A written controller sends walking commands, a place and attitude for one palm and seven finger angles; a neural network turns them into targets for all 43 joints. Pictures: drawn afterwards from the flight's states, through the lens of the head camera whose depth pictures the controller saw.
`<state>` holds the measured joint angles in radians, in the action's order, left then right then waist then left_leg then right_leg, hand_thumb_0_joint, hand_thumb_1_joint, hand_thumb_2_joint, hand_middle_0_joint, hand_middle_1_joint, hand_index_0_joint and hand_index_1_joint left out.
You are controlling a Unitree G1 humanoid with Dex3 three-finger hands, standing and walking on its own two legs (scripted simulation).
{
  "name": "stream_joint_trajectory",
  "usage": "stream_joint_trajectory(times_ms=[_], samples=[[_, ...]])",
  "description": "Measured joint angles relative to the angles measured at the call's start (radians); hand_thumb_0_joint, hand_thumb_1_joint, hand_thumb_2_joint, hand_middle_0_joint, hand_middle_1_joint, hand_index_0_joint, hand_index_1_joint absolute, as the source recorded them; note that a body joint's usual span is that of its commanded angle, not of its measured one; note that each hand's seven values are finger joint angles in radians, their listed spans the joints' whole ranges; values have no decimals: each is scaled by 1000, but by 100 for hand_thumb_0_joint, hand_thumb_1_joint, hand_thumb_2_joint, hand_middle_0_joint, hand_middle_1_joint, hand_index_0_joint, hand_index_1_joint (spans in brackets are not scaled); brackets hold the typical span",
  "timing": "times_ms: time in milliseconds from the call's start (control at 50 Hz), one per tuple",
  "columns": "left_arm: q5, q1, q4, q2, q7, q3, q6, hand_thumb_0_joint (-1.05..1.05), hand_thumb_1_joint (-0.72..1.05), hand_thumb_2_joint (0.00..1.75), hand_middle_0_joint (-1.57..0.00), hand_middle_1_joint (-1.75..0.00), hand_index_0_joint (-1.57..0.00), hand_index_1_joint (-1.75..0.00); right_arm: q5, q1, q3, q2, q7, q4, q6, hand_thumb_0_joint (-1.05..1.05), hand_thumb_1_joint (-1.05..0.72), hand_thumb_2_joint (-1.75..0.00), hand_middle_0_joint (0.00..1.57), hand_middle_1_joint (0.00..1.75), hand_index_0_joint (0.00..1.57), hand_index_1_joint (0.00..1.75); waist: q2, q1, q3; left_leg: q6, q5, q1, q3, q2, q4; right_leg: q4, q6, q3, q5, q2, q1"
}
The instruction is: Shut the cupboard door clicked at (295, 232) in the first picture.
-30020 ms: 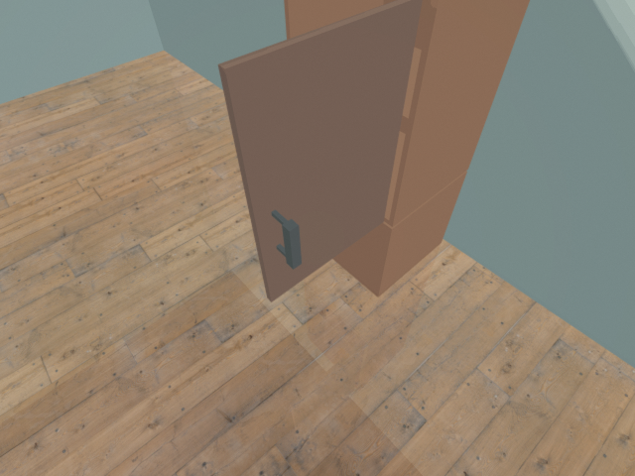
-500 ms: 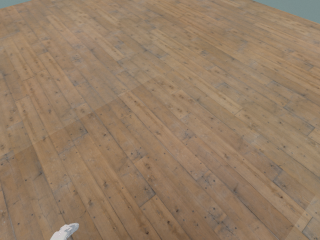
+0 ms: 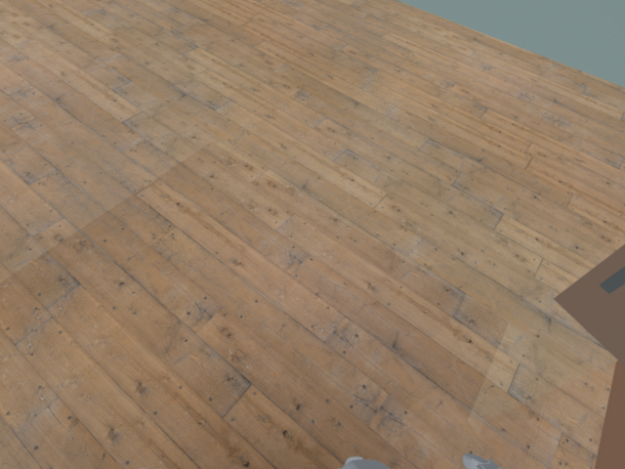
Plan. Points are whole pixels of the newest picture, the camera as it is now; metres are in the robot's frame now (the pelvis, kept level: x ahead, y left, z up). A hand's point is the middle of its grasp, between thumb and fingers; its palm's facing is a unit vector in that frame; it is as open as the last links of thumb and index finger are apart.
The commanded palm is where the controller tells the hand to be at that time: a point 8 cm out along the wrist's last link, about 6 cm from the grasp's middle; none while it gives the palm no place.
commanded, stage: turn to face it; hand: left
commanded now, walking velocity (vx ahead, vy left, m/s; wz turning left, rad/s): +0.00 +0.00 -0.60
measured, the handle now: out of the picture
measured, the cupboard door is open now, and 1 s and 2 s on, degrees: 69 69 69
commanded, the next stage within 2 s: take the last steps up to it in 1.48 s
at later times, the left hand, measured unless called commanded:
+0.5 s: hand (235, 439) +0.17 +0.11 -0.14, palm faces -0.28 -0.92 -0.29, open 7.4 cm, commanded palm none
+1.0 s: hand (231, 425) +0.19 +0.13 -0.16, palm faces -0.50 -0.84 -0.22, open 7.4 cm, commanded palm none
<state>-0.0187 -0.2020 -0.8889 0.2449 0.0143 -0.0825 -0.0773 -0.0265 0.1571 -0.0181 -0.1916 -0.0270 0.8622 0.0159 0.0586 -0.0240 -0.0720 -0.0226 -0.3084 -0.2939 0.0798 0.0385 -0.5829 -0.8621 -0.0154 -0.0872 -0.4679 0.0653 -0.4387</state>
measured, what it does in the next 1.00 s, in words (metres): steps on the spot, turning right: right foot, then left foot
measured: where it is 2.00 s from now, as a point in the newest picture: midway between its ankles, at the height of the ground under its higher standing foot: outside the picture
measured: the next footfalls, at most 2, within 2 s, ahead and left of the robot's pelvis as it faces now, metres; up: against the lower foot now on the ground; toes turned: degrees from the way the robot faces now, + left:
right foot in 0.38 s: +0.02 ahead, -0.15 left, +0.00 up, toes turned -20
left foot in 0.86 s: +0.12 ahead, +0.06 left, +0.00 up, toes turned -28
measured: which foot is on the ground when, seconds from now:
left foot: down 0.00-0.38, up 0.40-0.84, down 0.86-1.00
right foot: up 0.00-0.36, down 0.38-0.86, up 0.88-1.00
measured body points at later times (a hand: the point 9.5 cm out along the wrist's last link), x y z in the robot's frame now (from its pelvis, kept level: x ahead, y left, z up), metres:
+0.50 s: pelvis -0.01 -0.04 +0.00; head +0.02 -0.09 +0.45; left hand +0.19 +0.16 -0.12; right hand -0.05 -0.31 -0.16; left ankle +0.00 +0.10 -0.66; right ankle -0.02 -0.14 -0.73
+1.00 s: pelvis +0.02 -0.02 +0.01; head +0.07 -0.02 +0.45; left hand +0.22 +0.17 -0.15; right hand -0.03 -0.29 -0.11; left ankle +0.08 +0.08 -0.73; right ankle -0.07 -0.12 -0.65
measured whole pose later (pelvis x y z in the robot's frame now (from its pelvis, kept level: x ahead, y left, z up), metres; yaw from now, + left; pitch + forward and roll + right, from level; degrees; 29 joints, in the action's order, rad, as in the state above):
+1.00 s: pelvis +0.02 -0.02 +0.01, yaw -35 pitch +0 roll -1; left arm -0.02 -0.21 -0.91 0.27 0.03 -0.10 -0.08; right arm -0.03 0.16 -0.01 -0.20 -0.03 0.85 0.02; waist 0.04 -0.04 -0.08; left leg 0.00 -0.28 -0.24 0.10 0.07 -0.51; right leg -1.09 -0.04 -0.02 -0.48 0.04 -0.49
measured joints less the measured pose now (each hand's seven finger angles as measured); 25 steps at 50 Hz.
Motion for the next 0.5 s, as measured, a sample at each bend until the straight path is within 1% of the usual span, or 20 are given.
stream_joint_trajectory(times_ms=[40,60,100,140,180,240,320,340,360,380,400,420,440,460,500], samples=[[-6,-2,-5,11,8,-10,-4,1,90,90,-20,-30,-20,-30,-5,13,8,6,-5,-3,-2,1,-90,-90,20,30,20,30,-7,0,-2,-1,8,27,22,20,34,-166,-16,38,-8,-13,-45],[-6,-2,-6,16,12,-14,-5,1,90,90,-20,-30,-20,-30,-7,20,10,7,-8,-3,-3,1,-90,-90,20,30,20,30,-12,0,-3,0,15,40,31,30,52,-220,-24,52,-1,-23,-58],[-5,-2,-4,23,17,-19,-7,1,90,90,-20,-30,-20,-30,-7,32,10,8,-10,2,-4,1,-90,-90,20,30,20,30,-23,-1,-5,2,27,64,52,48,82,-271,-37,74,16,-47,-66],[-4,-1,-3,27,19,-23,-9,1,90,90,-20,-30,-19,-30,-6,42,7,7,-11,9,-5,1,-90,-90,20,30,20,30,-32,0,-7,6,30,82,77,64,99,-266,-45,89,30,-70,-61],[-4,5,-4,28,21,-24,-13,1,90,90,-20,-30,-19,-30,-6,54,2,4,-9,19,-6,1,-90,-90,20,30,20,30,-40,4,-9,10,27,95,103,78,103,-227,-47,100,38,-89,-46],[-4,23,-4,24,22,-22,-16,1,91,90,-20,-30,-19,-30,-7,73,-7,-4,-5,34,-4,1,-90,-90,20,30,20,30,-52,17,-13,21,13,106,139,97,88,-123,-42,121,38,-108,-8],[-4,52,7,6,25,-11,-9,1,91,90,-20,-30,-19,-30,-9,97,-24,-29,4,57,5,1,-90,-90,20,30,20,30,-78,39,-16,44,-24,102,184,128,29,54,-22,157,46,-103,67],[-4,57,12,2,25,-8,-4,1,91,90,-20,-30,-19,-30,-8,103,-28,-37,5,62,8,1,-90,-90,20,30,20,30,-85,42,-14,53,-38,98,194,136,6,110,-14,166,73,-98,92],[-4,60,19,-1,26,-5,3,1,91,90,-20,-30,-19,-30,-6,112,-32,-45,7,67,11,1,-90,-90,20,30,20,30,-90,44,-11,63,-55,89,203,146,-27,183,-5,175,127,-94,124],[-6,60,28,1,25,0,15,1,91,90,-20,-30,-19,-30,-2,123,-36,-51,9,69,15,1,-90,-90,20,30,20,30,-86,44,-2,71,-76,67,208,150,-79,249,15,170,169,-95,152],[-6,67,27,-9,19,3,29,1,91,90,-20,-30,-19,-30,1,118,-41,-65,10,76,26,1,-90,-90,20,30,20,30,-104,43,-6,80,-142,29,169,153,-169,230,32,166,153,-82,139],[-4,72,27,-19,13,11,38,1,90,90,-20,-30,-19,-30,3,109,-44,-77,7,82,41,1,-90,-90,20,30,20,30,-118,47,-12,85,-199,-16,109,138,-274,207,45,163,135,-73,129],[-1,73,28,-28,7,18,42,1,90,90,-20,-30,-19,-30,5,101,-47,-85,3,85,53,1,-90,-90,20,30,20,30,-129,51,-16,86,-220,-60,58,117,-373,206,53,160,129,-67,129],[0,70,29,-36,2,22,43,1,90,90,-20,-30,-19,-30,5,93,-49,-89,1,87,61,1,-90,-90,20,30,20,30,-131,51,-16,89,-216,-100,24,98,-450,220,58,152,135,-62,133],[2,61,30,-43,-7,25,41,1,90,90,-20,-30,-20,-30,4,74,-49,-88,3,86,65,1,-91,-90,20,30,20,30,-121,48,-16,97,-160,-161,-10,73,-541,271,58,129,169,-56,146]])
